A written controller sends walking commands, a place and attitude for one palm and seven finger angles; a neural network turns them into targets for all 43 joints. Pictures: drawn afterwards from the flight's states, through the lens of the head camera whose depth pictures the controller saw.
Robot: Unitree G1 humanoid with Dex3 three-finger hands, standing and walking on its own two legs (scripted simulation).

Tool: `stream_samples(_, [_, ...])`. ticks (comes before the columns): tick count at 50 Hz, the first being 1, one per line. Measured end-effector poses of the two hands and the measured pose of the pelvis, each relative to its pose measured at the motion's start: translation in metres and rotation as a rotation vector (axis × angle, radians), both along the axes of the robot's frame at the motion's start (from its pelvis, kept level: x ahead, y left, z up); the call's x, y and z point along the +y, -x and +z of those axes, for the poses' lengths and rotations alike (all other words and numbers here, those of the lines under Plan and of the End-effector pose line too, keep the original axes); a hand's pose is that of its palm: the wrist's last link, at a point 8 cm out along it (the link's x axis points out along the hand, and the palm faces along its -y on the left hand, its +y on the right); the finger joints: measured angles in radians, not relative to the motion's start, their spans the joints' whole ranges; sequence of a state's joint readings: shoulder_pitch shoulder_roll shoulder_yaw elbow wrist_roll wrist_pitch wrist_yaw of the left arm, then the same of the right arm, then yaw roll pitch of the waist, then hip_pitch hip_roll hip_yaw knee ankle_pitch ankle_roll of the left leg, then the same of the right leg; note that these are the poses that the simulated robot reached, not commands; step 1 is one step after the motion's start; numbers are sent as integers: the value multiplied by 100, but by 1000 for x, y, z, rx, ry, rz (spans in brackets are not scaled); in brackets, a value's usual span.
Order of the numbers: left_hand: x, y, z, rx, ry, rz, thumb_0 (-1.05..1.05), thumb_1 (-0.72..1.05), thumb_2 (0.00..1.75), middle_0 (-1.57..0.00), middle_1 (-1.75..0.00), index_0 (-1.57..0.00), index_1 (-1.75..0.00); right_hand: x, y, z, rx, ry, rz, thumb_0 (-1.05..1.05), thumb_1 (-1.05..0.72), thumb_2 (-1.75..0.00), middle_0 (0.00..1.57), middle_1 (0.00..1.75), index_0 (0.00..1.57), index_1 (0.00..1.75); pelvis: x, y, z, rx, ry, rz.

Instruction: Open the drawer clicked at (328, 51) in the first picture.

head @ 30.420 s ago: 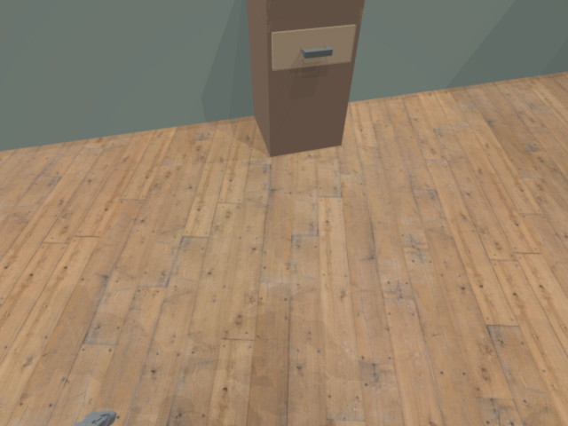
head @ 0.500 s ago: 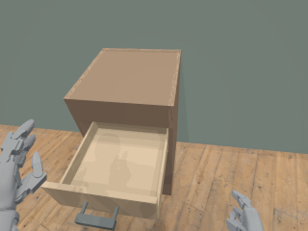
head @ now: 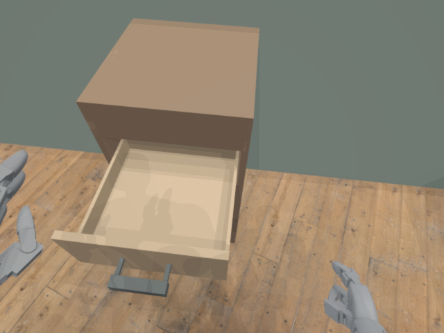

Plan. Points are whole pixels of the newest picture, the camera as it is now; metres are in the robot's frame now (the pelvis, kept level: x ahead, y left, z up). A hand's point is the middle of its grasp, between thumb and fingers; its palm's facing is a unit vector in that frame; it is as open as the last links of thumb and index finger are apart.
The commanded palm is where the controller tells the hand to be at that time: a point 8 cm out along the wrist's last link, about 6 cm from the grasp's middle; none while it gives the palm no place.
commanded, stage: step back with the hand held close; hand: left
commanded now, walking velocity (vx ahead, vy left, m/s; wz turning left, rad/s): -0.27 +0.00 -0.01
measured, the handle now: (141, 275) +0.25 +0.20 -0.18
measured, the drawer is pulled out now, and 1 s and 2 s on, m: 0.30 0.30 0.30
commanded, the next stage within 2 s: stop stepping back and stand still in 1.04 s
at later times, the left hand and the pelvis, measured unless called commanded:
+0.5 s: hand (12, 282) +0.16 +0.24 +0.16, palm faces +0.35 -0.80 -0.49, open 7.4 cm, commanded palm +0.08 +0.28 +0.18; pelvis -0.04 +0.00 -0.01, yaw +1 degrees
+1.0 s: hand out of the picture +0.09 +0.22 +0.16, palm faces +0.33 -0.83 -0.45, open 7.4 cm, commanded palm +0.02 +0.26 +0.18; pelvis -0.11 -0.02 +0.00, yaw +0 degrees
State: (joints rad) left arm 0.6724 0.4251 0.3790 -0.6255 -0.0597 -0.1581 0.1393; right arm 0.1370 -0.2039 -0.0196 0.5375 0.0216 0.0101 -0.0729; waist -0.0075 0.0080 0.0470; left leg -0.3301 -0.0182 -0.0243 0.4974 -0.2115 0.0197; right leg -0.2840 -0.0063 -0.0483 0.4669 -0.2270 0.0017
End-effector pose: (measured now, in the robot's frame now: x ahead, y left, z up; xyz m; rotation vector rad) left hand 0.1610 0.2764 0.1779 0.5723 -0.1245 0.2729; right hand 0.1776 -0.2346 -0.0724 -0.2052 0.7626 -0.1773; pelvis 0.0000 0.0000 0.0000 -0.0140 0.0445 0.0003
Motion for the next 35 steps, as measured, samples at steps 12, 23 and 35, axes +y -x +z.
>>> stream_samples(12, [4,39,-3,-69,17,24,1,88,89,-21,-30,-22,-30,13,23,1,-54,-1,52,1,-90,-90,20,30,21,30,1,29,-7,1,15,9])
stream_samples(23, [8,44,-2,-124,17,7,1,88,89,-21,-30,-22,-30,3,56,-5,0,43,18,2,-90,-90,20,30,21,30,4,42,-9,7,24,11])
stream_samples(35, [-25,63,3,-112,-21,-78,1,88,89,-21,-30,-22,-30,-8,64,-14,-29,-11,29,2,-90,-90,20,30,21,30,-16,64,-14,14,21,11])
